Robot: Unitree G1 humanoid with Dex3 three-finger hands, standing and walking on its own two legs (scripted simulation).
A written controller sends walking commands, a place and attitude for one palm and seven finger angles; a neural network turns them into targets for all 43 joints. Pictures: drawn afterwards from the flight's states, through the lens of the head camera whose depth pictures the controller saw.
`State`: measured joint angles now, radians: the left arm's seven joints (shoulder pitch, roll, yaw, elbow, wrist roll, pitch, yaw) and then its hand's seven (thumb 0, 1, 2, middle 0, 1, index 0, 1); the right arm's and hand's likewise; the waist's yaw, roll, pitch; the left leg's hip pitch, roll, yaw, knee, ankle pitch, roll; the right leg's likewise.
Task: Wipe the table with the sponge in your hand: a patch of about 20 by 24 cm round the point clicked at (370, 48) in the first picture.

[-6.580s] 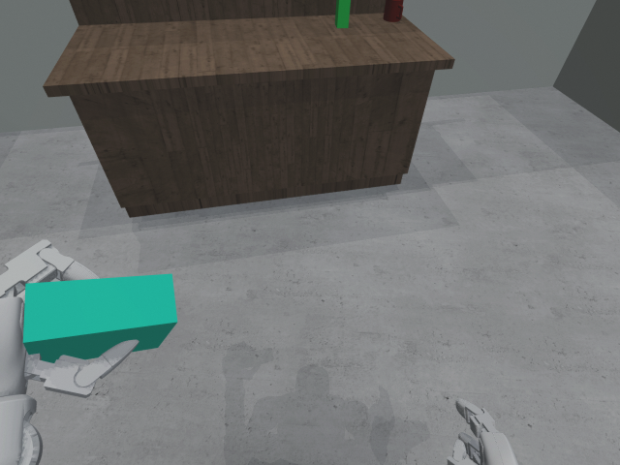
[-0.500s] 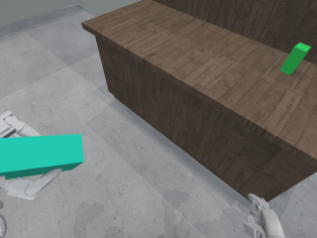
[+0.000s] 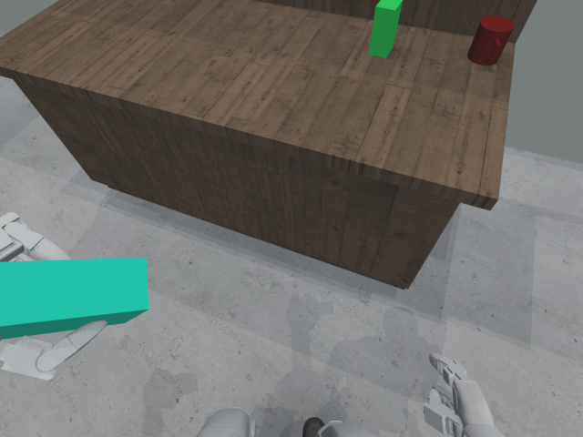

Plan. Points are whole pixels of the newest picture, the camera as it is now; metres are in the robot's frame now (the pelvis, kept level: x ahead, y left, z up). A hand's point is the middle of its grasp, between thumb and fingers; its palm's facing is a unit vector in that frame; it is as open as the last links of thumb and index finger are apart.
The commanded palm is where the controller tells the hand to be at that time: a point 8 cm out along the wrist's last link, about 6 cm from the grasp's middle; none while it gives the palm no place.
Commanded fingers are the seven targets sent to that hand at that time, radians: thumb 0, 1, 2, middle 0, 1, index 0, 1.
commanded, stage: turn to face it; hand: left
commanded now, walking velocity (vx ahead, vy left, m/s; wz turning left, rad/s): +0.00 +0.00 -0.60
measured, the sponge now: (91, 297) +0.23 +0.20 +0.15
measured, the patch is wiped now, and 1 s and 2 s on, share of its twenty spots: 0.00 0.00 0.00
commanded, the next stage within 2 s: take the last steps up to it in 1.22 s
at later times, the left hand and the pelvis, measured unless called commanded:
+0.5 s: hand (134, 295) +0.23 +0.15 +0.17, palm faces +0.17 -0.86 -0.48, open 9.1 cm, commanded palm +0.19 +0.19 +0.18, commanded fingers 0.00 0.10 1.30 -1.20 -1.60 -1.20 -1.60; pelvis -0.05 -0.03 -0.01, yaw -17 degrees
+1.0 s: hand (246, 307) +0.22 +0.05 +0.17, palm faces -0.11 -0.90 -0.42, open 9.1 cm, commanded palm +0.19 +0.10 +0.18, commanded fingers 0.00 0.10 1.30 -1.20 -1.60 -1.20 -1.60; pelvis -0.09 -0.04 +0.00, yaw -33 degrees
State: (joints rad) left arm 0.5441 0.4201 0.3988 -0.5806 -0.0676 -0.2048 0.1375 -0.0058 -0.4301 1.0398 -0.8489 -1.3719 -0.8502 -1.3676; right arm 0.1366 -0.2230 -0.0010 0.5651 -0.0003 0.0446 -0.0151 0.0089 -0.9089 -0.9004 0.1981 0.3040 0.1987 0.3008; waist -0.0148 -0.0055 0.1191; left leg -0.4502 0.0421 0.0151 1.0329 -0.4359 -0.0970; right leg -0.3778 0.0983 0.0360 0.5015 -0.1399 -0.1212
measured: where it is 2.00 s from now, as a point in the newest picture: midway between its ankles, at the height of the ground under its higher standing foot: outside the picture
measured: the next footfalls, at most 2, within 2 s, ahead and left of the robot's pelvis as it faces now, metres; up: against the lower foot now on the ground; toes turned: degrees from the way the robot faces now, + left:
left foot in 0.26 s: -0.02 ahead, +0.15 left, +0.00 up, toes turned -5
right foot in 0.52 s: +0.00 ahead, -0.16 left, +0.00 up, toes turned -22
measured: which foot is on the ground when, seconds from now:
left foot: up 0.00-0.24, down 0.26-0.54, up 0.56-0.90, down 0.92-1.00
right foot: down 0.00-0.28, up 0.30-0.50, down 0.52-0.94, up 0.96-1.00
